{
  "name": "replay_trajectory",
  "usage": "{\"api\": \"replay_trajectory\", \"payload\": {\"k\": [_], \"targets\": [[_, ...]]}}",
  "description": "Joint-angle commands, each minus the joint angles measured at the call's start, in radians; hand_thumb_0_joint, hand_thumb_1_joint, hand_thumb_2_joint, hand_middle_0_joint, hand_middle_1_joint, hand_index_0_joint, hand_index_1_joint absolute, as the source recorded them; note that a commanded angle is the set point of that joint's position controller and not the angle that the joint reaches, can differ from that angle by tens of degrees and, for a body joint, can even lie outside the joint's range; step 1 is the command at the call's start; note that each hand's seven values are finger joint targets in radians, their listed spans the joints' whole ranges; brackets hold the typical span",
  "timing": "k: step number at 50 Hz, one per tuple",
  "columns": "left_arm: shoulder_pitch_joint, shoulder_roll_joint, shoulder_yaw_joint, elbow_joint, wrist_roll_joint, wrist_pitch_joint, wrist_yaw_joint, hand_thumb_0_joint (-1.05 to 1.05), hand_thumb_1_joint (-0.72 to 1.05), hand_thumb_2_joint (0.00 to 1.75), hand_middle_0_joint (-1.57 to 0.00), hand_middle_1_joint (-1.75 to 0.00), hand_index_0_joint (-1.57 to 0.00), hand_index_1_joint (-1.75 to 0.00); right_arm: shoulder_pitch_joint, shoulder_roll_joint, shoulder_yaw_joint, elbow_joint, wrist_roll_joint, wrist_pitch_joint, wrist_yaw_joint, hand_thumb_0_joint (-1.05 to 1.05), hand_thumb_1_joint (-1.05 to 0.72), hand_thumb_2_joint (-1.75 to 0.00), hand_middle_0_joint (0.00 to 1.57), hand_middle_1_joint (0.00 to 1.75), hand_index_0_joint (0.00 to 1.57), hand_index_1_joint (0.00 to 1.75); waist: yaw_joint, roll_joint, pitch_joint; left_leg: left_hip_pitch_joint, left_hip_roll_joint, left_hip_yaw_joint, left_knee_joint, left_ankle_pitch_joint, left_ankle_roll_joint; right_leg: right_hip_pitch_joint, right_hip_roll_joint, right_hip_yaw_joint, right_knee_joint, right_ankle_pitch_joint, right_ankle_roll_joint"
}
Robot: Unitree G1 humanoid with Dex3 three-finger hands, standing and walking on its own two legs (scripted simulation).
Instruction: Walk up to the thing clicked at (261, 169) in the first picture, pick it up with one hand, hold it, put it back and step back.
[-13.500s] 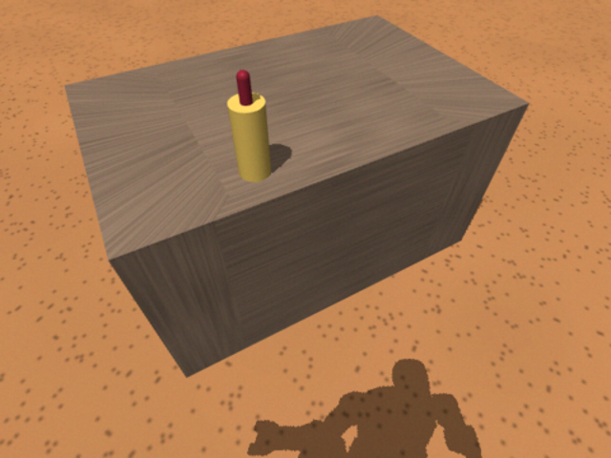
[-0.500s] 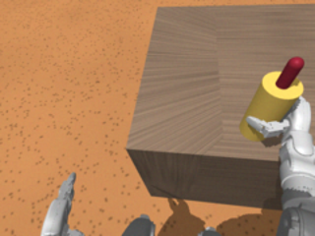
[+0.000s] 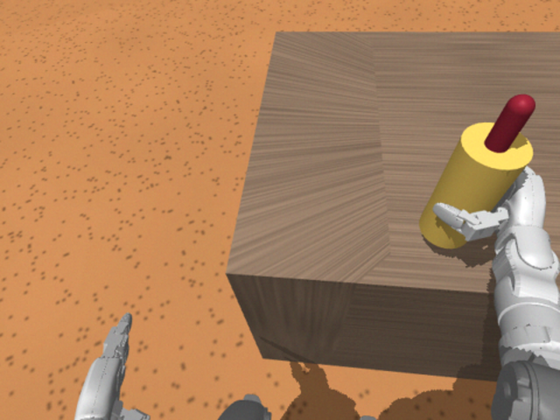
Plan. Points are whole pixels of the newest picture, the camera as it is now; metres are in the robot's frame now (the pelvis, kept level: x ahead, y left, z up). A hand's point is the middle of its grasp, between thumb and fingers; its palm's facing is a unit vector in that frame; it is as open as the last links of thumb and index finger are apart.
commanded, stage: settle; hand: right
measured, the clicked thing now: (476, 176) +0.44 -0.19 +0.10
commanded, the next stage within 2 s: lift in 0.08 s
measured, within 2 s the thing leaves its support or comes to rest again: neither
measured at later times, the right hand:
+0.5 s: hand (478, 181) +0.44 -0.20 +0.10, palm faces +0.13 +0.99 +0.01, open 10.8 cm
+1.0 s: hand (504, 176) +0.38 -0.18 +0.17, palm faces +0.14 +0.99 +0.00, open 10.8 cm
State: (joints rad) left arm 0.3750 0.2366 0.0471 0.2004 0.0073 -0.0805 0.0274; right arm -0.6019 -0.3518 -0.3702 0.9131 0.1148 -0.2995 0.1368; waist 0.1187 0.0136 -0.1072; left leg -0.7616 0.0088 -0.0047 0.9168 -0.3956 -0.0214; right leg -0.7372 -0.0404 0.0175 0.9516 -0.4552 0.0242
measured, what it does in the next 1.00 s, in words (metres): stands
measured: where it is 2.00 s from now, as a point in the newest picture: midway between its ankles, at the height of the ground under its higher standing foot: outside the picture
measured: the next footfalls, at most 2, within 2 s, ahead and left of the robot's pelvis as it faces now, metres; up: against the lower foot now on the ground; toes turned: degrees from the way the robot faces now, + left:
none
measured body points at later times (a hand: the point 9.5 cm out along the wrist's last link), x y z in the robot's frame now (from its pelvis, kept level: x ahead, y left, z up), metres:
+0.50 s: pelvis +0.01 +0.00 +0.01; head +0.06 -0.02 +0.46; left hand +0.16 +0.26 -0.02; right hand +0.42 -0.25 +0.10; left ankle +0.03 +0.13 -0.68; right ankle +0.00 -0.13 -0.68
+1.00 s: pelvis +0.01 +0.00 +0.04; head +0.01 +0.01 +0.49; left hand +0.16 +0.25 -0.02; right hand +0.37 -0.24 +0.17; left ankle +0.03 +0.13 -0.68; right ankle +0.00 -0.13 -0.68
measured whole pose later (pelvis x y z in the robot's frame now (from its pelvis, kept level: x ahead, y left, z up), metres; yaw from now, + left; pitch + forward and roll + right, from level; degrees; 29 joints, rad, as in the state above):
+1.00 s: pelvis +0.01 +0.00 +0.04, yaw +0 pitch +3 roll +0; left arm 0.34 0.22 0.06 0.38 -0.03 -0.10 0.08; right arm -0.34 -0.24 -0.23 0.36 0.18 0.02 0.03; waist 0.03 -0.03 -0.06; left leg -0.40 0.02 -0.01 0.66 -0.31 -0.03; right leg -0.36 -0.03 0.00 0.67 -0.35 0.02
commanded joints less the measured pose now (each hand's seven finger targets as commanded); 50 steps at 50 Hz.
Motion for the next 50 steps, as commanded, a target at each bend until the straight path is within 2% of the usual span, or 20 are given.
{"api": "replay_trajectory", "payload": {"k": [1, 4, 6, 7, 9, 10, 11, 12, 15, 17, 20, 21, 23, 26, 29, 31, 35, 38, 41, 50], "targets": [[-0.025, 0.140, 0.069, -0.194, -0.002, -0.064, 0.020, 0.00, -0.53, 0.04, -0.04, -0.05, -0.05, -0.04, -0.548, -0.296, -0.058, -0.366, 0.030, -0.102, 0.007, 0.00, -0.07, -1.32, 1.19, 1.42, 1.25, 1.42, -0.011, -0.110, -0.484, 0.255, -0.015, 0.011, -0.110, 0.330, 0.021, 0.265, 0.037, -0.018, -0.118, 0.327, -0.035], [0.015, 0.150, 0.094, -0.141, -0.006, -0.063, 0.021, 0.00, -0.53, 0.04, -0.05, -0.05, -0.05, -0.05, -0.476, -0.237, -0.036, -0.293, 0.042, -0.082, 0.007, 0.00, -0.09, -1.31, 1.19, 1.41, 1.25, 1.41, 0.009, -0.068, -0.391, 0.238, -0.018, 0.012, -0.133, 0.300, 0.019, 0.237, 0.039, -0.017, -0.130, 0.286, -0.039], [-0.041, 0.162, 0.099, -0.185, -0.006, -0.071, 0.028, 0.00, -0.54, 0.04, -0.05, -0.05, -0.05, -0.04, -0.599, -0.333, -0.071, -0.453, 0.029, -0.100, -0.005, 0.00, -0.09, -1.33, 1.19, 1.42, 1.24, 1.42, -0.016, -0.128, -0.521, 0.275, -0.013, 0.007, -0.118, 0.349, 0.021, 0.306, 0.036, -0.018, -0.127, 0.344, -0.032], [-0.004, 0.131, 0.068, -0.146, -0.005, -0.068, 0.027, 0.00, -0.53, 0.04, -0.04, -0.05, -0.05, -0.04, -0.601, -0.324, -0.063, -0.419, 0.029, -0.097, -0.007, 0.00, -0.09, -1.34, 1.19, 1.43, 1.25, 1.43, -0.015, -0.147, -0.478, 0.244, -0.019, 0.014, -0.119, 0.336, 0.025, 0.314, 0.034, -0.018, -0.133, 0.346, -0.028], [0.043, 0.100, 0.053, -0.088, -0.007, -0.066, 0.020, 0.00, -0.54, 0.05, -0.04, -0.05, -0.05, -0.05, -0.445, -0.176, -0.001, -0.235, 0.040, -0.067, 0.005, 0.00, -0.08, -1.33, 1.17, 1.41, 1.23, 1.41, 0.006, -0.093, -0.331, 0.201, -0.022, 0.021, -0.130, 0.289, 0.025, 0.244, 0.034, -0.015, -0.149, 0.292, -0.032], [0.022, 0.123, 0.068, -0.101, -0.007, -0.067, 0.021, 0.00, -0.53, 0.04, -0.05, -0.06, -0.06, -0.05, -0.442, -0.190, -0.008, -0.239, 0.040, -0.068, 0.006, 0.00, -0.01, -1.30, 1.20, 1.41, 1.26, 1.41, 0.002, -0.066, -0.347, 0.216, -0.020, 0.019, -0.136, 0.300, 0.022, 0.237, 0.036, -0.015, -0.147, 0.298, -0.035], [-0.083, 0.192, 0.119, -0.204, -0.010, -0.078, 0.032, 0.00, -0.53, 0.04, -0.05, -0.05, -0.06, -0.05, -0.579, -0.336, -0.078, -0.446, 0.037, -0.091, -0.006, 0.00, -0.01, -1.29, 1.19, 1.39, 1.24, 1.39, -0.020, -0.111, -0.533, 0.276, -0.014, 0.009, -0.129, 0.339, 0.021, 0.319, 0.033, -0.014, -0.141, 0.340, -0.033], [-0.093, 0.168, 0.092, -0.224, -0.007, -0.079, 0.035, 0.00, -0.53, 0.04, -0.05, -0.05, -0.05, -0.05, -0.649, -0.373, -0.079, -0.506, 0.027, -0.096, -0.014, 0.00, 0.01, -1.29, 1.19, 1.40, 1.25, 1.40, -0.031, -0.164, -0.586, 0.299, -0.015, 0.006, -0.128, 0.353, 0.024, 0.361, 0.032, -0.020, -0.139, 0.360, -0.028], [0.032, 0.109, 0.067, -0.104, -0.011, -0.070, 0.019, 0.00, -0.53, 0.04, -0.05, -0.06, -0.05, -0.05, -0.390, -0.110, 0.032, -0.261, 0.049, -0.042, -0.001, 0.00, 0.00, -1.28, 1.18, 1.39, 1.24, 1.39, -0.010, -0.067, -0.363, 0.249, -0.023, 0.030, -0.147, 0.335, 0.020, 0.288, 0.034, -0.015, -0.168, 0.348, -0.029], [-0.096, 0.173, 0.102, -0.210, -0.012, -0.080, 0.036, 0.00, -0.54, 0.04, -0.05, -0.05, -0.05, -0.05, -0.588, -0.328, -0.070, -0.496, 0.035, -0.072, -0.027, 0.00, -0.03, -1.28, 1.20, 1.40, 1.26, 1.40, -0.033, -0.110, -0.574, 0.348, -0.012, 0.015, -0.139, 0.422, 0.021, 0.359, 0.035, -0.022, -0.153, 0.425, -0.028], [0.036, 0.141, 0.101, -0.093, -0.014, -0.068, 0.030, 0.00, -0.53, 0.04, -0.05, -0.06, -0.05, -0.05, -0.475, -0.179, 0.017, -0.427, 0.045, -0.038, -0.024, 0.00, -0.03, -1.31, 1.21, 1.42, 1.27, 1.42, -0.021, -0.131, -0.415, 0.289, -0.018, 0.026, -0.154, 0.399, 0.024, 0.369, 0.030, -0.021, -0.179, 0.439, -0.018], [-0.008, 0.100, 0.050, -0.109, -0.018, -0.072, 0.025, 0.00, -0.54, 0.04, -0.05, -0.05, -0.05, -0.05, -0.384, -0.110, 0.045, -0.335, 0.046, -0.021, -0.023, 0.00, -0.02, -1.28, 1.20, 1.40, 1.25, 1.40, -0.028, -0.069, -0.388, 0.299, -0.021, 0.031, -0.160, 0.407, 0.021, 0.348, 0.029, -0.020, -0.187, 0.441, -0.023], [-0.059, 0.176, 0.108, -0.142, -0.016, -0.075, 0.040, 0.00, -0.54, 0.04, -0.05, -0.05, -0.05, -0.05, -0.553, -0.296, -0.048, -0.579, 0.042, -0.042, -0.049, 0.00, -0.05, -1.28, 1.21, 1.39, 1.26, 1.39, -0.051, -0.140, -0.524, 0.361, -0.014, 0.020, -0.161, 0.437, 0.024, 0.406, 0.031, -0.024, -0.193, 0.467, -0.019], [-0.004, 0.098, 0.055, -0.072, -0.019, -0.073, 0.031, 0.00, -0.53, 0.04, -0.04, -0.05, -0.05, -0.05, -0.409, -0.136, 0.042, -0.519, 0.052, -0.005, -0.046, 0.00, -0.02, -1.30, 1.22, 1.42, 1.27, 1.42, -0.050, -0.105, -0.379, 0.359, -0.016, 0.025, -0.196, 0.402, 0.024, 0.374, 0.032, -0.029, -0.226, 0.422, -0.020], [-0.049, 0.187, 0.123, -0.090, -0.021, -0.074, 0.050, 0.00, -0.53, 0.04, -0.04, -0.05, -0.05, -0.04, -0.462, -0.251, -0.014, -0.679, 0.054, 0.009, -0.066, 0.00, -0.07, -1.29, 1.23, 1.41, 1.28, 1.41, -0.058, -0.124, -0.460, 0.401, -0.017, 0.027, -0.208, 0.433, 0.023, 0.451, 0.027, -0.028, -0.245, 0.466, -0.018], [0.006, 0.098, 0.059, -0.042, -0.024, -0.070, 0.042, 0.00, -0.54, 0.04, -0.04, -0.05, -0.04, -0.05, -0.348, -0.116, 0.063, -0.639, 0.061, 0.044, -0.068, 0.00, -0.05, -1.29, 1.23, 1.42, 1.29, 1.42, -0.057, -0.106, -0.356, 0.399, -0.019, 0.036, -0.230, 0.412, 0.023, 0.435, 0.027, -0.029, -0.265, 0.453, -0.016], [-0.091, 0.109, 0.049, -0.065, -0.030, -0.071, 0.055, 0.00, -0.53, 0.04, -0.04, -0.05, -0.04, -0.04, -0.338, -0.147, 0.051, -0.718, 0.067, 0.082, -0.085, 0.00, -0.07, -1.29, 1.25, 1.42, 1.30, 1.42, -0.081, -0.069, -0.333, 0.431, -0.016, 0.035, -0.265, 0.378, 0.019, 0.443, 0.025, -0.032, -0.302, 0.397, -0.022], [-0.048, 0.156, 0.109, -0.046, -0.032, -0.072, 0.068, 0.00, -0.53, 0.04, -0.04, -0.05, -0.04, -0.04, -0.292, -0.113, 0.071, -0.747, 0.078, 0.126, -0.092, 0.00, -0.06, -1.29, 1.23, 1.42, 1.29, 1.42, -0.059, -0.051, -0.301, 0.437, -0.015, 0.037, -0.288, 0.373, 0.016, 0.475, 0.027, -0.035, -0.328, 0.377, -0.023], [-0.061, 0.085, 0.043, -0.012, -0.036, -0.072, 0.059, 0.00, -0.53, 0.04, -0.04, -0.05, -0.04, -0.04, -0.271, -0.095, 0.082, -0.794, 0.082, 0.164, -0.091, 0.00, -0.07, -1.27, 1.24, 1.41, 1.29, 1.41, -0.086, -0.071, -0.251, 0.438, -0.012, 0.042, -0.309, 0.340, 0.015, 0.471, 0.026, -0.034, -0.349, 0.350, -0.022], [-0.126, 0.114, 0.078, 0.012, -0.035, -0.074, 0.072, 0.00, -0.54, 0.04, -0.04, -0.05, -0.04, -0.04, -0.227, -0.079, 0.097, -0.941, 0.094, 0.246, -0.101, 0.00, -0.03, -1.30, 1.24, 1.43, 1.30, 1.43, -0.086, -0.051, -0.258, 0.503, -0.004, 0.037, -0.345, 0.391, 0.013, 0.533, 0.033, -0.037, -0.379, 0.393, -0.026]]}}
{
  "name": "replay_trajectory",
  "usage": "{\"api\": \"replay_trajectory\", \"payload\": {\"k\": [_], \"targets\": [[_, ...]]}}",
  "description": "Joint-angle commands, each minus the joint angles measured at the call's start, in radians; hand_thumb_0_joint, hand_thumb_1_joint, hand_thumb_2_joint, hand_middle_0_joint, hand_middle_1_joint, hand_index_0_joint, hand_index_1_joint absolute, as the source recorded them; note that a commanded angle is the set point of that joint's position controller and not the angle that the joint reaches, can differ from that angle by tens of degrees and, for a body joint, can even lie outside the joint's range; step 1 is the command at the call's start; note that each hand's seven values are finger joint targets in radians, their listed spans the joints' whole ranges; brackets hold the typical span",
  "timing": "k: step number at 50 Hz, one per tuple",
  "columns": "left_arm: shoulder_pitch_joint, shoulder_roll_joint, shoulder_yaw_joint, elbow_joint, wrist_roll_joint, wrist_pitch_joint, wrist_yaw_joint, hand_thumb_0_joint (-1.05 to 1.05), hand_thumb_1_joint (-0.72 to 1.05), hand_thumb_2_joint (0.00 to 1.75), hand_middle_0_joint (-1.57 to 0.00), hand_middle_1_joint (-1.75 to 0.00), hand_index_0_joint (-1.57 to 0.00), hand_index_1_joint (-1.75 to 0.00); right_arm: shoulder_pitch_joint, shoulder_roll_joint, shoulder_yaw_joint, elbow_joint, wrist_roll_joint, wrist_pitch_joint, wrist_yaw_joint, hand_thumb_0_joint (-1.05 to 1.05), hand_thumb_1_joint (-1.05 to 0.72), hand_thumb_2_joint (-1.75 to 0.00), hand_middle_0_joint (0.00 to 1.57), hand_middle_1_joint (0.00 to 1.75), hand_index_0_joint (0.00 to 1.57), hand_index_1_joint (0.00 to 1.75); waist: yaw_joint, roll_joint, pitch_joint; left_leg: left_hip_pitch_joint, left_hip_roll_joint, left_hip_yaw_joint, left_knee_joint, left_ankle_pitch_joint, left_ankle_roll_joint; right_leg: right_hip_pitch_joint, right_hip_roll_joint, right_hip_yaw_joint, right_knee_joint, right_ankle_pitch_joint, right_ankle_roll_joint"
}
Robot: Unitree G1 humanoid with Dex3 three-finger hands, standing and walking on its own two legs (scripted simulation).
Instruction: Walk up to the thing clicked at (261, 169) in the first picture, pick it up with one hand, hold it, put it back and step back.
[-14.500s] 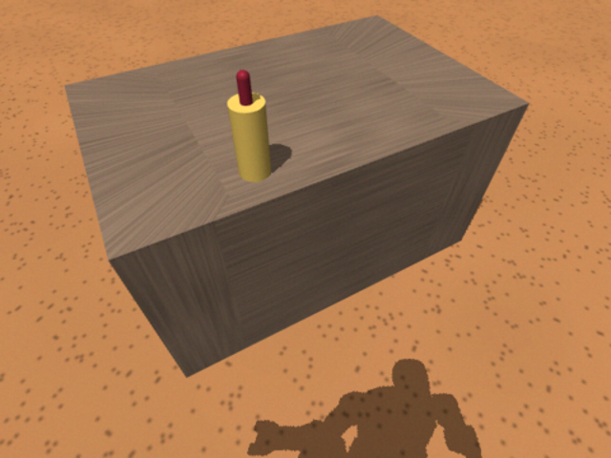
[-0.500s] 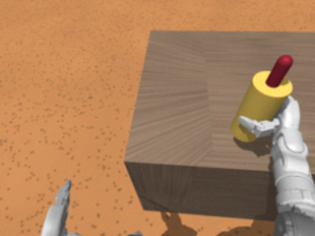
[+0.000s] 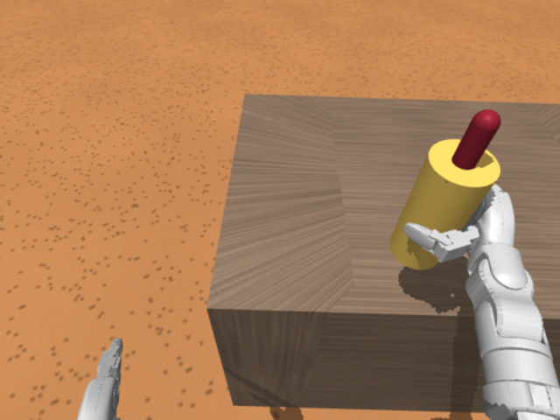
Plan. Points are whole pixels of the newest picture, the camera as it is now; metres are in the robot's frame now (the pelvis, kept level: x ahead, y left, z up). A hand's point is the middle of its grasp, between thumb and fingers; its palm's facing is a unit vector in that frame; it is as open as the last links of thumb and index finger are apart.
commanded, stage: lift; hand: right
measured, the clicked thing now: (444, 195) +0.37 -0.18 +0.17
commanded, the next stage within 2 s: hold in 0.60 s
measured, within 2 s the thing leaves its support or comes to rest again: neither
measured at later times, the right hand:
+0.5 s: hand (447, 216) +0.34 -0.17 +0.17, palm faces +0.13 +0.99 -0.01, open 10.8 cm
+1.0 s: hand (459, 209) +0.33 -0.17 +0.19, palm faces +0.13 +0.99 -0.02, open 10.8 cm
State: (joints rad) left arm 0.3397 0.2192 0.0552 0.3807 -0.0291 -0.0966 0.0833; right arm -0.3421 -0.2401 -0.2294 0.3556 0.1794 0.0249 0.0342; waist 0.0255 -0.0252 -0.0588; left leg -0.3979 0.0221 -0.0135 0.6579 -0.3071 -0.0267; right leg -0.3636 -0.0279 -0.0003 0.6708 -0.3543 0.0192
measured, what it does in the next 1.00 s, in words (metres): stands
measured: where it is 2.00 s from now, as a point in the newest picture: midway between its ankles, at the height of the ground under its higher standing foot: outside the picture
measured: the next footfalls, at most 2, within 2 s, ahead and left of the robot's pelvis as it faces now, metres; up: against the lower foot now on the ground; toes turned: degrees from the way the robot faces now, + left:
none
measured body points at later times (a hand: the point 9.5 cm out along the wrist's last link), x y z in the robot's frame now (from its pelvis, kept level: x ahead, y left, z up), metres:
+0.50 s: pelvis -0.01 +0.01 +0.01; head -0.03 +0.03 +0.46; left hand +0.15 +0.26 -0.06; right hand +0.32 -0.22 +0.17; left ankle +0.02 +0.14 -0.72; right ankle +0.00 -0.13 -0.72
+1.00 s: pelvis -0.01 +0.01 +0.01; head -0.03 +0.03 +0.46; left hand +0.16 +0.27 -0.06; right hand +0.31 -0.22 +0.19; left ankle +0.02 +0.14 -0.72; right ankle +0.00 -0.13 -0.72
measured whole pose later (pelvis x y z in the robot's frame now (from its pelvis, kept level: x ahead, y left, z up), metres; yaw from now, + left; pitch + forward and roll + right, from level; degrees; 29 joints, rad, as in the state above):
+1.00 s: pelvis -0.01 +0.01 +0.01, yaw -1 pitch -2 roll +0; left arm 0.24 0.23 0.09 0.62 -0.02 -0.19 0.10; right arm -0.23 -0.23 -0.22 -0.02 0.21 0.32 0.03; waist 0.01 -0.05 -0.04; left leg -0.26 0.03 0.01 0.55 -0.25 -0.02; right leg -0.23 -0.02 0.02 0.55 -0.29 0.03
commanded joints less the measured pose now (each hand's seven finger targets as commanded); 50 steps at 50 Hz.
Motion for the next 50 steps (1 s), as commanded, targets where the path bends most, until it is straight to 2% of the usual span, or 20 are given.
{"api": "replay_trajectory", "payload": {"k": [1, 3, 5, 10, 11, 15, 17, 19, 21, 27, 31, 32, 34, 35, 38, 42, 44, 45, 48, 50], "targets": [[-0.082, 0.141, 0.077, -0.150, 0.001, -0.059, 0.020, 0.00, -0.54, 0.04, -0.04, -0.05, -0.04, -0.04, -0.462, -0.196, -0.056, -0.378, 0.037, -0.068, 0.001, 0.00, -0.05, -1.30, 1.24, 1.43, 1.30, 1.43, 0.008, 0.011, -0.279, 0.134, -0.018, 0.046, -0.099, 0.282, 0.015, 0.147, 0.021, -0.019, -0.104, 0.266, -0.026], [-0.097, 0.095, 0.040, -0.111, 0.001, -0.063, 0.017, 0.00, -0.54, 0.05, -0.04, -0.05, -0.04, -0.04, -0.491, -0.202, -0.058, -0.441, 0.034, -0.054, -0.005, 0.00, -0.04, -1.29, 1.24, 1.43, 1.30, 1.43, -0.009, -0.031, -0.266, 0.135, -0.012, 0.041, -0.112, 0.247, 0.016, 0.148, 0.026, -0.024, -0.120, 0.229, -0.026], [-0.129, 0.139, 0.081, -0.135, 0.001, -0.072, 0.025, 0.00, -0.54, 0.04, -0.04, -0.05, -0.04, -0.04, -0.457, -0.191, -0.055, -0.422, 0.036, -0.037, -0.005, 0.00, -0.05, -1.29, 1.25, 1.43, 1.30, 1.43, 0.007, 0.028, -0.251, 0.131, -0.016, 0.044, -0.126, 0.210, 0.012, 0.154, 0.024, -0.020, -0.132, 0.189, -0.030], [-0.114, 0.086, 0.037, -0.085, 0.002, -0.077, 0.020, 0.00, -0.54, 0.04, -0.03, -0.04, -0.04, -0.04, -0.432, -0.183, -0.051, -0.473, 0.038, -0.005, -0.006, 0.00, -0.03, -1.28, 1.23, 1.41, 1.28, 1.41, -0.008, -0.017, -0.252, 0.150, -0.014, 0.046, -0.136, 0.232, 0.015, 0.169, 0.027, -0.020, -0.143, 0.215, -0.026], [-0.124, 0.121, 0.067, -0.088, 0.003, -0.081, 0.022, 0.00, -0.54, 0.04, -0.03, -0.04, -0.04, -0.04, -0.427, -0.187, -0.058, -0.478, 0.038, 0.006, -0.005, 0.00, -0.04, -1.27, 1.22, 1.40, 1.28, 1.40, -0.005, -0.006, -0.270, 0.149, -0.017, 0.051, -0.133, 0.248, 0.015, 0.187, 0.023, -0.015, -0.145, 0.234, -0.026], [-0.169, 0.139, 0.078, -0.075, 0.004, -0.095, 0.022, 0.00, -0.54, 0.05, -0.03, -0.04, -0.04, -0.04, -0.419, -0.188, -0.058, -0.505, 0.040, 0.031, -0.006, 0.00, -0.05, -1.30, 1.24, 1.43, 1.29, 1.43, -0.011, -0.007, -0.240, 0.151, -0.018, 0.054, -0.149, 0.226, 0.017, 0.185, 0.021, -0.010, -0.165, 0.214, -0.024], [-0.169, 0.132, 0.074, -0.057, 0.005, -0.098, 0.023, 0.00, -0.54, 0.04, -0.03, -0.04, -0.04, -0.04, -0.428, -0.187, -0.063, -0.527, 0.045, 0.039, -0.007, 0.00, -0.05, -1.30, 1.24, 1.43, 1.30, 1.43, -0.012, 0.000, -0.228, 0.149, -0.019, 0.055, -0.162, 0.198, 0.017, 0.187, 0.021, -0.011, -0.175, 0.188, -0.025], [-0.157, 0.083, 0.035, -0.019, 0.006, -0.105, 0.017, 0.00, -0.54, 0.05, -0.04, -0.05, -0.04, -0.04, -0.409, -0.175, -0.057, -0.527, 0.046, 0.044, -0.006, 0.00, -0.05, -1.30, 1.24, 1.43, 1.29, 1.43, -0.018, -0.003, -0.191, 0.153, -0.016, 0.051, -0.175, 0.164, 0.014, 0.160, 0.029, -0.016, -0.178, 0.152, -0.030], [-0.198, 0.110, 0.053, -0.046, 0.007, -0.116, 0.023, 0.00, -0.55, 0.05, -0.04, -0.05, -0.04, -0.04, -0.412, -0.189, -0.070, -0.547, 0.045, 0.055, -0.009, 0.00, -0.04, -1.29, 1.23, 1.42, 1.28, 1.42, -0.016, 0.019, -0.210, 0.162, -0.011, 0.043, -0.190, 0.126, 0.009, 0.165, 0.033, -0.020, -0.184, 0.121, -0.036], [-0.181, 0.122, 0.067, -0.018, 0.011, -0.127, 0.027, 0.00, -0.54, 0.05, -0.04, -0.05, -0.04, -0.05, -0.379, -0.182, -0.070, -0.586, 0.044, 0.085, -0.009, 0.00, -0.06, -1.29, 1.23, 1.42, 1.28, 1.42, -0.014, 0.012, -0.222, 0.175, -0.011, 0.050, -0.187, 0.184, 0.009, 0.199, 0.034, -0.017, -0.184, 0.172, -0.033], [-0.214, 0.118, 0.059, -0.017, 0.011, -0.140, 0.030, 0.00, -0.55, 0.05, -0.04, -0.05, -0.04, -0.05, -0.384, -0.174, -0.061, -0.616, 0.045, 0.105, -0.009, 0.00, -0.06, -1.29, 1.23, 1.42, 1.28, 1.42, -0.012, 0.009, -0.211, 0.162, -0.016, 0.057, -0.197, 0.161, 0.012, 0.205, 0.029, -0.012, -0.198, 0.150, -0.032], [-0.208, 0.096, 0.039, 0.005, 0.011, -0.144, 0.027, 0.00, -0.55, 0.05, -0.04, -0.05, -0.04, -0.05, -0.392, -0.164, -0.051, -0.620, 0.044, 0.109, -0.008, 0.00, -0.06, -1.29, 1.23, 1.42, 1.28, 1.42, -0.014, -0.001, -0.198, 0.160, -0.017, 0.056, -0.195, 0.158, 0.013, 0.199, 0.029, -0.013, -0.199, 0.146, -0.031], [-0.188, 0.112, 0.054, 0.019, 0.014, -0.143, 0.029, 0.00, -0.55, 0.05, -0.04, -0.05, -0.04, -0.05, -0.377, -0.182, -0.071, -0.624, 0.046, 0.116, -0.008, 0.00, -0.06, -1.30, 1.23, 1.42, 1.28, 1.42, -0.015, 0.015, -0.223, 0.179, -0.017, 0.057, -0.197, 0.171, 0.011, 0.205, 0.030, -0.012, -0.200, 0.162, -0.032], [-0.198, 0.088, 0.030, 0.015, 0.011, -0.146, 0.026, 0.00, -0.54, 0.05, -0.04, -0.05, -0.04, -0.05, -0.367, -0.180, -0.071, -0.634, 0.048, 0.122, -0.007, 0.00, -0.05, -1.31, 1.23, 1.43, 1.29, 1.43, -0.028, -0.006, -0.215, 0.185, -0.013, 0.055, -0.195, 0.191, 0.013, 0.207, 0.032, -0.014, -0.195, 0.183, -0.030], [-0.190, 0.150, 0.099, 0.040, 0.015, -0.146, 0.033, 0.00, -0.55, 0.05, -0.04, -0.05, -0.04, -0.05, -0.366, -0.185, -0.070, -0.636, 0.046, 0.141, -0.007, 0.00, -0.03, -1.30, 1.21, 1.42, 1.27, 1.42, -0.004, 0.000, -0.213, 0.184, -0.013, 0.055, -0.194, 0.218, 0.012, 0.219, 0.033, -0.016, -0.194, 0.204, -0.030], [-0.206, 0.101, 0.056, 0.064, 0.013, -0.150, 0.023, 0.00, -0.55, 0.05, -0.04, -0.05, -0.04, -0.05, -0.361, -0.185, -0.080, -0.667, 0.048, 0.159, -0.002, 0.00, -0.07, -1.30, 1.23, 1.42, 1.28, 1.42, -0.027, -0.004, -0.204, 0.191, -0.016, 0.063, -0.194, 0.211, 0.014, 0.205, 0.031, -0.009, -0.199, 0.207, -0.027], [-0.228, 0.105, 0.065, 0.058, 0.012, -0.151, 0.023, 0.00, -0.55, 0.05, -0.04, -0.05, -0.04, -0.05, -0.356, -0.172, -0.070, -0.670, 0.049, 0.171, -0.001, 0.00, -0.09, -1.32, 1.24, 1.43, 1.29, 1.43, -0.022, -0.003, -0.197, 0.191, -0.016, 0.060, -0.201, 0.196, 0.012, 0.205, 0.033, -0.013, -0.200, 0.192, -0.028], [-0.241, 0.138, 0.085, 0.023, 0.013, -0.157, 0.027, 0.00, -0.55, 0.05, -0.04, -0.05, -0.04, -0.05, -0.362, -0.170, -0.067, -0.673, 0.051, 0.177, -0.001, 0.00, -0.07, -1.31, 1.23, 1.43, 1.28, 1.43, -0.009, 0.027, -0.200, 0.188, -0.016, 0.060, -0.204, 0.189, 0.009, 0.208, 0.033, -0.011, -0.200, 0.180, -0.033], [-0.207, 0.118, 0.076, 0.082, 0.012, -0.154, 0.021, 0.00, -0.55, 0.05, -0.04, -0.05, -0.04, -0.05, -0.361, -0.195, -0.089, -0.701, 0.051, 0.195, 0.002, 0.00, -0.06, -1.32, 1.23, 1.43, 1.29, 1.43, -0.020, -0.006, -0.221, 0.200, -0.013, 0.061, -0.196, 0.234, 0.009, 0.222, 0.035, -0.011, -0.193, 0.223, -0.030], [-0.232, 0.128, 0.082, 0.062, 0.010, -0.156, 0.020, 0.00, -0.55, 0.05, -0.04, -0.05, -0.04, -0.05, -0.345, -0.178, -0.074, -0.706, 0.052, 0.210, 0.005, 0.00, -0.07, -1.32, 1.24, 1.43, 1.29, 1.43, -0.018, 0.002, -0.210, 0.196, -0.018, 0.066, -0.192, 0.243, 0.012, 0.225, 0.030, -0.007, -0.198, 0.240, -0.027]]}}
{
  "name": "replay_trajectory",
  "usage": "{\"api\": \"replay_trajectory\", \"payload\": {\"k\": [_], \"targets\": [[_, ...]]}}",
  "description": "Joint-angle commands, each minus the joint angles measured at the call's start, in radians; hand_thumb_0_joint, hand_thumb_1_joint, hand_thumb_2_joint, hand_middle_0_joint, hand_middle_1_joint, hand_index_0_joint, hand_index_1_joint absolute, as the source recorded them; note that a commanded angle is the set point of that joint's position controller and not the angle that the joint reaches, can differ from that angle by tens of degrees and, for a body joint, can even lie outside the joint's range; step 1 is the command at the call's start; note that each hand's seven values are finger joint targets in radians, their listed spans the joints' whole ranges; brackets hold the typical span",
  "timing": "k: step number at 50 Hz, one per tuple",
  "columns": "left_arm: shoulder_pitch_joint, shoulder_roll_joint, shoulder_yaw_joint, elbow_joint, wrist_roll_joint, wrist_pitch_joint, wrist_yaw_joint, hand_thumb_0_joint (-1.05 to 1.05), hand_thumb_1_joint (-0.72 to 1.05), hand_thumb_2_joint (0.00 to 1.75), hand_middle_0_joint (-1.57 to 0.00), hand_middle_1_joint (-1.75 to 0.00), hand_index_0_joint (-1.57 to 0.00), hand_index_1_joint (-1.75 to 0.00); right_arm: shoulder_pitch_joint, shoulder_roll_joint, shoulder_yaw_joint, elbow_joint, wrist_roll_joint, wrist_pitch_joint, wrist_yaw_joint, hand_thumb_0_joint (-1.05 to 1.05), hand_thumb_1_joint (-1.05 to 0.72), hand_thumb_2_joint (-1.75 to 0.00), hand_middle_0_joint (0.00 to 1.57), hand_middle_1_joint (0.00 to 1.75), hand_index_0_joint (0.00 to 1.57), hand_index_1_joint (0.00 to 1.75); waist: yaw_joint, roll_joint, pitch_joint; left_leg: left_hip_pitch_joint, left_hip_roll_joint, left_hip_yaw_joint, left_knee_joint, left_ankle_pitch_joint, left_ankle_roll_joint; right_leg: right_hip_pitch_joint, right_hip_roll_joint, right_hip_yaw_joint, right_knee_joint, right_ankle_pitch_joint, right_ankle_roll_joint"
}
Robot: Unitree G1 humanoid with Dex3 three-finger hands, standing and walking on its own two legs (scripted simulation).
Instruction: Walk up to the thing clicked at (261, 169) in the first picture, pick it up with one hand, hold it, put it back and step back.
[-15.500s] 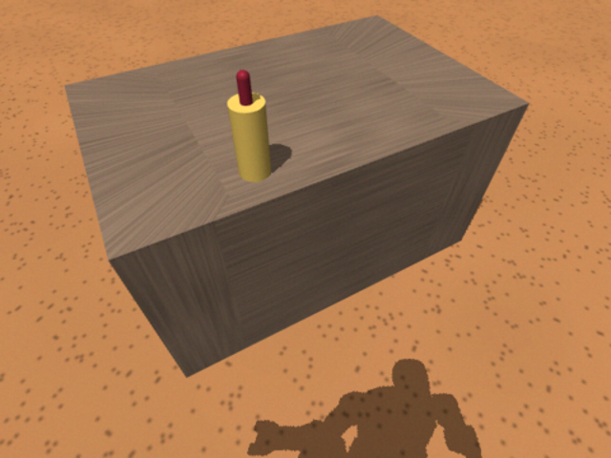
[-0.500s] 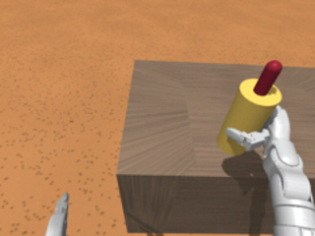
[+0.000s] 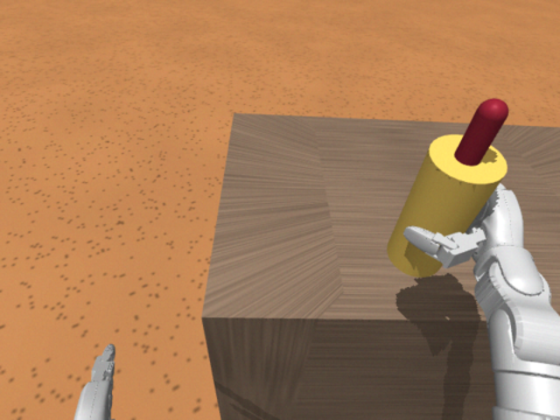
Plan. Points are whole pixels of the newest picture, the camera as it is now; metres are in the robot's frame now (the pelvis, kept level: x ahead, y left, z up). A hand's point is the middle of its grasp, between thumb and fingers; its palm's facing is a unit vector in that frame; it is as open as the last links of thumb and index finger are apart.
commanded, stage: hold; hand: right
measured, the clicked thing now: (446, 195) +0.33 -0.16 +0.22
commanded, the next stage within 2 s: none
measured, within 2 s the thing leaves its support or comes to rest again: neither
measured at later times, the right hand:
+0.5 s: hand (442, 209) +0.34 -0.17 +0.19, palm faces +0.10 +0.99 -0.02, open 10.8 cm
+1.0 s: hand (444, 222) +0.32 -0.17 +0.18, palm faces +0.11 +0.99 -0.03, open 10.8 cm
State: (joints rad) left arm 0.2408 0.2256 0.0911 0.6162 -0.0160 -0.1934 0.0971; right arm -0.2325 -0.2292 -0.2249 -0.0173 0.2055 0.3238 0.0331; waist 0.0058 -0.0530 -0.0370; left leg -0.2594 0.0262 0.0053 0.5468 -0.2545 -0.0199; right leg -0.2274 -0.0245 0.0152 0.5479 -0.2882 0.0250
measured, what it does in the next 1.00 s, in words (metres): stands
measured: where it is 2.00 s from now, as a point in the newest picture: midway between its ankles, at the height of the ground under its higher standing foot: outside the picture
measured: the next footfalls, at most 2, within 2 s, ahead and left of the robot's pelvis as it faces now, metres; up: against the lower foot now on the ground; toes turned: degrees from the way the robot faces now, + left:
none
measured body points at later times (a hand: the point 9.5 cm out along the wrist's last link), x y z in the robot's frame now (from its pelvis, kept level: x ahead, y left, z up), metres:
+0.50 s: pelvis +0.00 +0.00 +0.00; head -0.03 +0.02 +0.45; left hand +0.17 +0.26 -0.07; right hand +0.32 -0.22 +0.19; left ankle +0.03 +0.13 -0.73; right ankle +0.01 -0.14 -0.73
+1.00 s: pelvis +0.00 +0.00 +0.00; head -0.04 +0.03 +0.45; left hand +0.17 +0.27 -0.07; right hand +0.31 -0.22 +0.19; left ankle +0.03 +0.13 -0.73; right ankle +0.01 -0.14 -0.73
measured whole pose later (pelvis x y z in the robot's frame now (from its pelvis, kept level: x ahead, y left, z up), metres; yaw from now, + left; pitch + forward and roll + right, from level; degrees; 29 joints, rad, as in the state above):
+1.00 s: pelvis +0.00 +0.00 +0.00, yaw +0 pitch -3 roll +0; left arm 0.23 0.23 0.11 0.65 -0.02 -0.23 0.08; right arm -0.20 -0.23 -0.23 -0.09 0.21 0.40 0.04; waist 0.00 -0.06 -0.03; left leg -0.24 0.02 0.01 0.54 -0.25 -0.02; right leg -0.21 -0.03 0.02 0.53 -0.28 0.03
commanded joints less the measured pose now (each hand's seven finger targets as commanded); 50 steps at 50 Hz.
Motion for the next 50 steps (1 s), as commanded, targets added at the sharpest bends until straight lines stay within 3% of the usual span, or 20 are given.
{"api": "replay_trajectory", "payload": {"k": [1, 4, 6, 7, 9, 12, 15, 18, 20, 25, 29, 31, 35, 36, 37, 39, 42, 43, 47, 50], "targets": [[-0.112, 0.096, 0.026, -0.130, -0.002, -0.051, 0.002, 0.00, -0.55, 0.05, -0.04, -0.05, -0.04, -0.05, -0.439, -0.192, -0.087, -0.324, 0.026, -0.085, 0.006, 0.00, -0.07, -1.31, 1.23, 1.43, 1.29, 1.43, -0.009, 0.020, -0.215, 0.056, -0.022, 0.048, -0.083, 0.183, 0.008, 0.078, 0.026, -0.022, -0.078, 0.170, -0.031], [-0.159, 0.124, 0.048, -0.183, -0.003, -0.062, 0.001, 0.00, -0.55, 0.05, -0.04, -0.05, -0.04, -0.05, -0.477, -0.203, -0.089, -0.381, 0.028, -0.078, 0.006, 0.00, -0.07, -1.32, 1.23, 1.44, 1.29, 1.44, -0.005, 0.017, -0.262, 0.080, -0.021, 0.047, -0.086, 0.186, 0.007, 0.095, 0.028, -0.022, -0.078, 0.175, -0.031], [-0.138, 0.115, 0.041, -0.148, -0.005, -0.058, 0.001, 0.00, -0.55, 0.05, -0.04, -0.05, -0.04, -0.05, -0.452, -0.185, -0.081, -0.355, 0.034, -0.059, 0.008, 0.00, -0.10, -1.32, 1.24, 1.44, 1.30, 1.44, -0.002, 0.030, -0.215, 0.064, -0.018, 0.045, -0.092, 0.180, 0.004, 0.084, 0.031, -0.024, -0.078, 0.161, -0.035], [-0.135, 0.138, 0.065, -0.156, -0.005, -0.066, 0.005, 0.00, -0.55, 0.05, -0.04, -0.05, -0.05, -0.05, -0.464, -0.196, -0.091, -0.352, 0.033, -0.054, 0.006, 0.00, -0.07, -1.32, 1.24, 1.43, 1.29, 1.43, 0.011, 0.038, -0.231, 0.062, -0.020, 0.046, -0.087, 0.199, 0.003, 0.101, 0.027, -0.023, -0.074, 0.176, -0.036], [-0.108, 0.113, 0.041, -0.140, -0.004, -0.059, 0.000, 0.00, -0.55, 0.05, -0.04, -0.05, -0.05, -0.05, -0.472, -0.229, -0.111, -0.373, 0.026, -0.052, 0.006, 0.00, -0.08, -1.33, 1.25, 1.44, 1.30, 1.44, 0.000, 0.004, -0.254, 0.070, -0.019, 0.047, -0.080, 0.226, 0.006, 0.107, 0.028, -0.022, -0.067, 0.213, -0.031], [-0.113, 0.127, 0.056, -0.135, -0.007, -0.059, 0.000, 0.00, -0.54, 0.05, -0.04, -0.05, -0.05, -0.05, -0.456, -0.187, -0.081, -0.351, 0.033, -0.030, 0.011, 0.00, -0.06, -1.33, 1.25, 1.45, 1.30, 1.45, 0.007, 0.028, -0.238, 0.060, -0.023, 0.051, -0.073, 0.262, 0.007, 0.118, 0.021, -0.018, -0.066, 0.256, -0.030], [-0.141, 0.118, 0.048, -0.132, -0.009, -0.060, -0.004, 0.00, -0.55, 0.05, -0.05, -0.05, -0.05, -0.05, -0.481, -0.209, -0.093, -0.360, 0.032, -0.022, 0.016, 0.00, -0.10, -1.34, 1.26, 1.45, 1.31, 1.45, 0.000, 0.029, -0.225, 0.059, -0.020, 0.049, -0.085, 0.221, 0.005, 0.104, 0.024, -0.020, -0.074, 0.213, -0.033], [-0.157, 0.114, 0.045, -0.130, -0.008, -0.068, -0.006, 0.00, -0.55, 0.05, -0.05, -0.05, -0.05, -0.05, -0.490, -0.180, -0.073, -0.350, 0.033, -0.020, 0.015, 0.00, -0.11, -1.32, 1.24, 1.43, 1.30, 1.43, 0.007, 0.033, -0.201, 0.053, -0.020, 0.045, -0.097, 0.168, 0.004, 0.089, 0.027, -0.022, -0.084, 0.153, -0.036], [-0.136, 0.146, 0.070, -0.136, -0.006, -0.072, -0.002, 0.00, -0.55, 0.05, -0.05, -0.05, -0.05, -0.05, -0.485, -0.214, -0.101, -0.334, 0.028, -0.016, 0.013, 0.00, -0.11, -1.32, 1.25, 1.44, 1.30, 1.44, 0.010, 0.039, -0.246, 0.062, -0.022, 0.047, -0.088, 0.198, 0.004, 0.111, 0.026, -0.021, -0.080, 0.182, -0.035], [-0.131, 0.125, 0.051, -0.172, -0.007, -0.070, -0.008, 0.00, -0.55, 0.05, -0.04, -0.05, -0.05, -0.05, -0.460, -0.227, -0.123, -0.348, 0.028, -0.018, 0.011, 0.00, -0.09, -1.33, 1.25, 1.45, 1.31, 1.45, -0.009, 0.026, -0.257, 0.084, -0.024, 0.052, -0.083, 0.218, 0.009, 0.109, 0.022, -0.018, -0.079, 0.216, -0.028], [-0.138, 0.139, 0.069, -0.157, -0.008, -0.070, -0.010, 0.00, -0.54, 0.05, -0.04, -0.05, -0.05, -0.05, -0.433, -0.216, -0.118, -0.380, 0.037, -0.018, 0.011, 0.00, -0.11, -1.32, 1.25, 1.44, 1.31, 1.44, -0.011, 0.022, -0.221, 0.077, -0.022, 0.050, -0.090, 0.194, 0.008, 0.089, 0.026, -0.020, -0.083, 0.185, -0.031], [-0.144, 0.114, 0.044, -0.172, -0.008, -0.072, -0.014, 0.00, -0.55, 0.05, -0.04, -0.05, -0.05, -0.05, -0.449, -0.224, -0.119, -0.390, 0.030, -0.017, 0.012, 0.00, -0.11, -1.31, 1.25, 1.43, 1.30, 1.43, -0.006, 0.021, -0.219, 0.071, -0.020, 0.044, -0.097, 0.165, 0.005, 0.086, 0.029, -0.025, -0.081, 0.152, -0.034], [-0.156, 0.121, 0.052, -0.137, -0.010, -0.071, -0.012, 0.00, -0.55, 0.05, -0.04, -0.05, -0.05, -0.05, -0.428, -0.191, -0.090, -0.370, 0.035, -0.011, 0.017, 0.00, -0.08, -1.32, 1.25, 1.44, 1.30, 1.44, 0.002, 0.025, -0.181, 0.046, -0.024, 0.047, -0.102, 0.142, 0.006, 0.077, 0.024, -0.019, -0.094, 0.128, -0.035], [-0.166, 0.110, 0.037, -0.137, -0.009, -0.073, -0.015, 0.00, -0.55, 0.05, -0.04, -0.05, -0.05, -0.05, -0.425, -0.198, -0.100, -0.376, 0.033, -0.015, 0.019, 0.00, -0.09, -1.32, 1.25, 1.43, 1.30, 1.43, -0.011, 0.022, -0.195, 0.059, -0.024, 0.048, -0.100, 0.138, 0.007, 0.077, 0.024, -0.017, -0.094, 0.129, -0.032], [-0.178, 0.138, 0.067, -0.163, -0.008, -0.076, -0.010, 0.00, -0.54, 0.05, -0.05, -0.05, -0.05, -0.05, -0.439, -0.210, -0.102, -0.394, 0.030, -0.020, 0.018, 0.00, -0.11, -1.32, 1.25, 1.44, 1.31, 1.44, 0.000, 0.023, -0.220, 0.068, -0.021, 0.044, -0.102, 0.134, 0.006, 0.084, 0.028, -0.019, -0.092, 0.121, -0.034], [-0.149, 0.117, 0.045, -0.138, -0.007, -0.076, -0.012, 0.00, -0.55, 0.05, -0.04, -0.05, -0.05, -0.05, -0.424, -0.193, -0.094, -0.373, 0.034, -0.017, 0.020, 0.00, -0.10, -1.32, 1.25, 1.44, 1.31, 1.44, 0.003, 0.048, -0.202, 0.061, -0.021, 0.045, -0.107, 0.130, 0.002, 0.078, 0.028, -0.020, -0.094, 0.114, -0.038], [-0.153, 0.142, 0.074, -0.116, -0.008, -0.086, -0.004, 0.00, -0.54, 0.05, -0.04, -0.05, -0.05, -0.05, -0.434, -0.222, -0.117, -0.356, 0.037, -0.025, 0.018, 0.00, -0.11, -1.32, 1.26, 1.44, 1.31, 1.44, 0.007, 0.036, -0.178, 0.041, -0.019, 0.040, -0.114, 0.098, 0.000, 0.072, 0.031, -0.021, -0.096, 0.078, -0.041], [-0.155, 0.137, 0.067, -0.139, -0.006, -0.090, -0.005, 0.00, -0.55, 0.05, -0.04, -0.05, -0.05, -0.05, -0.443, -0.206, -0.099, -0.392, 0.033, -0.032, 0.019, 0.00, -0.11, -1.31, 1.25, 1.43, 1.31, 1.43, 0.008, 0.024, -0.227, 0.057, -0.021, 0.043, -0.104, 0.127, 0.003, 0.099, 0.028, -0.019, -0.095, 0.107, -0.036], [-0.137, 0.115, 0.050, -0.133, -0.007, -0.097, -0.004, 0.00, -0.55, 0.05, -0.04, -0.05, -0.05, -0.05, -0.445, -0.173, -0.070, -0.400, 0.039, -0.043, 0.016, 0.00, -0.11, -1.32, 1.26, 1.44, 1.31, 1.44, 0.012, 0.023, -0.218, 0.053, -0.023, 0.046, -0.099, 0.156, 0.005, 0.106, 0.024, -0.018, -0.094, 0.136, -0.033], [-0.150, 0.154, 0.082, -0.136, -0.003, -0.101, 0.001, 0.00, -0.54, 0.05, -0.04, -0.05, -0.05, -0.05, -0.469, -0.219, -0.100, -0.421, 0.034, -0.046, 0.008, 0.00, -0.13, -1.32, 1.27, 1.44, 1.32, 1.44, 0.004, 0.013, -0.232, 0.060, -0.024, 0.049, -0.094, 0.174, 0.007, 0.110, 0.024, -0.014, -0.089, 0.158, -0.030]]}}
